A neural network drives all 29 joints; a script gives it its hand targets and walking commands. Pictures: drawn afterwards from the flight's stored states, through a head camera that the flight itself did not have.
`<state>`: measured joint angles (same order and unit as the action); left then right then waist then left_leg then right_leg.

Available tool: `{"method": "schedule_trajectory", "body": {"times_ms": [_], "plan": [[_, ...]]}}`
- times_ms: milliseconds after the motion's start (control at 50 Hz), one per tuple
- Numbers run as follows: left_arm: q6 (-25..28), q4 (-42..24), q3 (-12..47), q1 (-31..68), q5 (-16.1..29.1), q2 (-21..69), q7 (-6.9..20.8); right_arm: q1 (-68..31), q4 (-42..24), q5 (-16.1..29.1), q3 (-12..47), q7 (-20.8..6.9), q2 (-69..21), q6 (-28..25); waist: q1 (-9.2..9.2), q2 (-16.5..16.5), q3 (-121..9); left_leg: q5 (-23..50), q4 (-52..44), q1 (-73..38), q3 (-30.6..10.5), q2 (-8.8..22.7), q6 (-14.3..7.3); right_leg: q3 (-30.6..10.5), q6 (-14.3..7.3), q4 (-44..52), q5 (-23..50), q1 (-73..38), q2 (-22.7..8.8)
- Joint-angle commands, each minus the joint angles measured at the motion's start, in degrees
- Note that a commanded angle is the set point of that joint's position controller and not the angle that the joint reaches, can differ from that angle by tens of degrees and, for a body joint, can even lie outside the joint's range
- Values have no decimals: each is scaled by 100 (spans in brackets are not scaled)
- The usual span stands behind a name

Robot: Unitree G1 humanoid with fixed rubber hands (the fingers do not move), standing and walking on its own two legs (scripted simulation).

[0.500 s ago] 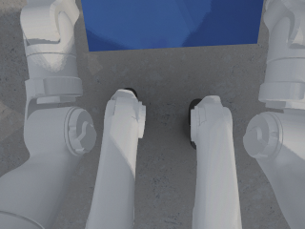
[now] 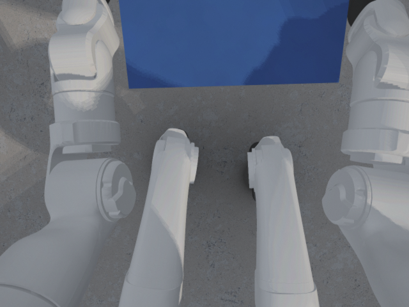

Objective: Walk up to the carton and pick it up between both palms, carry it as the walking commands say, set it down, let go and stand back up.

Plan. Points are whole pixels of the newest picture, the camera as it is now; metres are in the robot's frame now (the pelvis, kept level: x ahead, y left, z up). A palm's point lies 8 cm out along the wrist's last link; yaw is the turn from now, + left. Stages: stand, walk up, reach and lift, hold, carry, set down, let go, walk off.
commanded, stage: reach and lift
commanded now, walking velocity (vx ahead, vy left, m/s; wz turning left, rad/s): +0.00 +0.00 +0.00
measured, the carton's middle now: (227, 11) +0.54 +0.01 -0.16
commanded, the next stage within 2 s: none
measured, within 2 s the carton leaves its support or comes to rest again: neither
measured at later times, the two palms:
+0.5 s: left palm out of the picture +0.50 +0.19 +0.00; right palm out of the picture +0.51 -0.17 -0.01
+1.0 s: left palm out of the picture +0.49 +0.19 +0.14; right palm out of the picture +0.49 -0.17 +0.11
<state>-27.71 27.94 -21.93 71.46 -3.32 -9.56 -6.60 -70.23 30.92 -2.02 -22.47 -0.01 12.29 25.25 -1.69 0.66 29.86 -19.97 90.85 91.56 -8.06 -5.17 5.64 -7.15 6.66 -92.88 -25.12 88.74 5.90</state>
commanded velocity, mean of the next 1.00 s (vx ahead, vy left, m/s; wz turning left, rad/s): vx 0.00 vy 0.00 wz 0.00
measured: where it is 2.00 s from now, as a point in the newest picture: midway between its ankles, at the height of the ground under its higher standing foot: (217, 177)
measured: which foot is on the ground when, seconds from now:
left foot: down 0.00-1.00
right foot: down 0.00-1.00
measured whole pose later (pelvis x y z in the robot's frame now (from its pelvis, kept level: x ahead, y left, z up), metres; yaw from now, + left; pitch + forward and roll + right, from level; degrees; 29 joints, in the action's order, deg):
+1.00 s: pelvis +0.09 +0.00 +0.14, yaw +0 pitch +27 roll -1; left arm -23.7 39.5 -27.0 42.4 -16.3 3.0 -3.7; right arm -40.2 43.6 -14.1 -25.5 -2.1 2.4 23.0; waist -1.9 0.6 -13.0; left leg -17.1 58.8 68.8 -8.1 -3.8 3.2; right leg -9.0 4.4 -59.8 -21.1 66.2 3.8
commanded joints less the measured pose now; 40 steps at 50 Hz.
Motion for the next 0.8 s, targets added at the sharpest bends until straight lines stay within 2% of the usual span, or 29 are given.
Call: {"method": "schedule_trajectory", "body": {"times_ms": [0, 20, 100, 120, 140, 160, 180, 220, 240, 260, 280, 300, 320, 340, 360, 380, 400, 440, 500, 520, 540, 580, 620, 640, 680, 700, 720, 760, 780], "plan": [[220, -802, 4261, 4168, 1461, 6049, 2102, -4521, -987, 1367, 4154, -1703, -6062, -96, 159, -132, -14428, 519, -913, -4776, 1294, -314, -322, 1305, -482, 1303, 271, -2758, 339], [221, -764, 4249, 3907, 1454, 6011, 2115, -4212, -873, 1346, 4179, -1702, -6121, -81, 19, -21, -14157, 501, -994, -4649, 1314, -333, -305, 1236, -491, 1324, 339, -2832, 325], [225, -824, 4363, 3941, 1405, 6092, 2109, -4087, -837, 1292, 4092, -1713, -6120, -122, 199, 142, -14046, 417, -1097, -4875, 1289, -294, -289, 1212, -539, 1508, 225, -2820, 330], [222, -798, 4336, 3729, 1388, 6065, 2128, -4141, -1075, 1362, 4302, -1697, -6226, -130, -16, 46, -14329, 574, -1073, -4947, 1335, -311, -322, 1137, -515, 1554, 417, -3178, 331], [246, -737, 4295, 3794, 1446, 5978, 2142, -4097, -932, 1291, 4225, -1663, -6279, -91, 118, -278, -14163, 442, -1185, -4771, 1305, -312, -375, 1170, -444, 1634, 280, -3360, 355], [218, -820, 4424, 3775, 1544, 6308, 2105, -4109, -1068, 1330, 4209, -1704, -5985, -111, 232, 96, -14343, 456, -1271, -5060, 1234, -304, -323, 1154, -516, 1695, 263, -3323, 325], [240, -960, 4405, 3908, 1443, 6136, 2125, -3944, -771, 1187, 4027, -1715, -6071, -83, 282, 2, -14088, 307, -1417, -5197, 1168, -285, -332, 1245, -500, 1718, 153, -3091, 312], [221, -773, 4481, 3912, 1489, 6332, 2108, -4087, -1019, 1263, 4106, -1758, -5968, -175, 277, 268, -14031, 332, -1430, -5311, 1178, -287, -259, 1158, -599, 1849, 143, -3162, 301], [227, -836, 4421, 3786, 1428, 6207, 2089, -4156, -949, 1290, 4211, -1767, -6087, -136, 169, -59, -14126, 402, -1466, -5261, 1198, -300, -309, 1177, -559, 1856, 241, -3347, 316], [257, -979, 4495, 3817, 1475, 6218, 2086, -3847, -977, 1256, 4250, -1766, -6204, -118, 215, -82, -14295, 500, -1532, -5428, 1177, -303, -334, 1183, -523, 1897, 364, -3497, 338], [281, -910, 4434, 3626, 1465, 6213, 2086, -3940, -953, 1353, 4320, -1776, -6342, -118, 48, -148, -14262, 440, -1547, -5365, 1209, -313, -362, 1129, -503, 1943, 307, -3579, 317], [258, -853, 4458, 3555, 1453, 6194, 2094, -3752, -904, 1317, 4258, -1751, -6219, -114, 190, 7, -14131, 490, -1600, -5356, 1211, -317, -378, 1087, -498, 2032, 332, -3648, 319], [251, -683, 4290, 3610, 1358, 6196, 2094, -4099, -1039, 1336, 4263, -1757, -6209, -154, -32, -163, -13973, 266, -1704, -5304, 1178, -295, -396, 1105, -498, 2076, 96, -3644, 312], [223, -585, 4342, 3366, 1366, 6293, 2128, -3989, -1001, 1346, 4273, -1772, -6264, -167, 59, -121, -13868, 365, -1758, -5254, 1174, -327, -413, 1071, -506, 2188, 209, -3775, 277], [269, -706, 4312, 3250, 1295, 6205, 2154, -3700, -888, 1286, 4262, -1792, -6316, -146, -36, -214, -13856, 470, -1851, -5440, 1136, -305, -406, 1134, -493, 2173, 326, -3723, 320], [281, -838, 4433, 3398, 1366, 6351, 2132, -3786, -1092, 1284, 4354, -1786, -6312, -174, 111, -109, -14147, 566, -1753, -5443, 1181, -315, -361, 1072, -528, 2200, 470, -3949, 326], [278, -821, 4338, 3309, 1367, 6133, 2157, -3586, -886, 1276, 4251, -1782, -6349, -112, 85, -349, -13831, 527, -1903, -5449, 1139, -301, -407, 1098, -450, 2285, 433, -3843, 322], [320, -1034, 4473, 3237, 1354, 6287, 2144, -3518, -1016, 1316, 4382, -1758, -6509, -169, 9, -139, -14125, 890, -1945, -5889, 1104, -323, -391, 1064, -470, 2315, 646, -4013, 330], [286, -982, 4517, 3282, 1385, 6403, 2133, -3664, -1124, 1346, 4296, -1799, -6367, -201, 111, 70, -13918, 485, -2134, -5903, 1068, -317, -398, 1044, -520, 2494, 321, -3992, 302], [305, -1111, 4470, 3301, 1350, 6146, 2138, -3431, -941, 1256, 4252, -1802, -6416, -159, 70, -187, -13875, 566, -2115, -5874, 1083, -289, -420, 1024, -509, 2546, 380, -3990, 294], [286, -1030, 4540, 3061, 1383, 6273, 2155, -3430, -1113, 1318, 4345, -1791, -6315, -175, 48, 18, -13836, 854, -2156, -5896, 1085, -305, -359, 985, -522, 2570, 710, -4182, 312], [297, -768, 4342, 2739, 1169, 6193, 2198, -3039, -803, 1196, 4326, -1795, -6583, -147, -113, -206, -13344, 753, -2330, -5747, 1137, -327, -422, 1012, -466, 2685, 623, -4246, 324], [301, -700, 4397, 2666, 1200, 6399, 2199, -2841, -665, 1081, 4114, -1813, -6542, -151, 196, -121, -12885, 633, -2426, -5728, 1045, -289, -379, 1035, -495, 2783, 524, -4003, 343], [313, -619, 4259, 2673, 1188, 6519, 2227, -2938, -759, 1075, 4147, -1818, -6607, -139, 82, -151, -12599, 654, -2483, -5692, 1074, -318, -410, 1012, -473, 2880, 495, -4046, 327], [305, -566, 4363, 2536, 1119, 6583, 2260, -2674, -589, 1000, 4027, -1835, -6691, -167, 202, 155, -12201, 535, -2600, -5701, 1060, -290, -392, 1003, -512, 2968, 467, -4056, 316], [330, -441, 4129, 2418, 981, 6503, 2258, -2338, -177, 838, 3805, -1885, -6848, -107, 201, -56, -11694, 218, -2770, -5625, 1084, -281, -412, 1048, -483, 3057, 159, -3825, 361], [293, 116, 3891, 2202, 815, 6678, 2275, -2297, 10, 755, 3593, -1895, -6786, -151, 107, 174, -10921, 2, -2925, -5436, 1070, -239, -414, 995, -562, 3251, -96, -3661, 278], [346, 134, 3634, 1862, 744, 6704, 2290, -1973, 30, 661, 3518, -1957, -6832, -159, 132, -109, -10191, 303, -3050, -5382, 1030, -273, -410, 1011, -509, 3463, 129, -3574, 284], [329, 368, 3443, 1620, 630, 6739, 2287, -1565, 370, 474, 3174, -1966, -6663, -153, 324, 21, -9486, 121, -3235, -5229, 979, -228, -379, 985, -528, 3616, 33, -3523, 247]]}}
